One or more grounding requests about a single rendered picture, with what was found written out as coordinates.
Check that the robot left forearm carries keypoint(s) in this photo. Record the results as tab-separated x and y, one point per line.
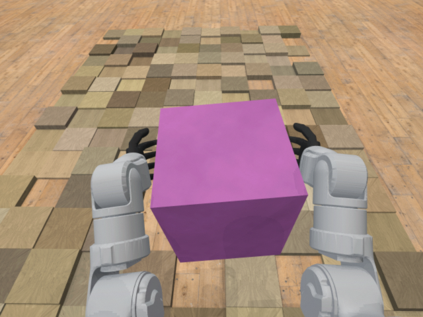
117	198

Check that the right robot upper arm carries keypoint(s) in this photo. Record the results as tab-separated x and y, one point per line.
339	291

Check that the carton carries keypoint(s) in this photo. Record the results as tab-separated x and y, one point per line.
226	182

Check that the robot right forearm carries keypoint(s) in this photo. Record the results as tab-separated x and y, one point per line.
339	231

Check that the right robot hand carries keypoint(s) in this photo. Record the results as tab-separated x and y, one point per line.
308	134

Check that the left robot upper arm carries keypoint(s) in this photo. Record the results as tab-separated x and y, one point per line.
136	294

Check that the left robot hand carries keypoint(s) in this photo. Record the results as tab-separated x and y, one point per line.
135	147

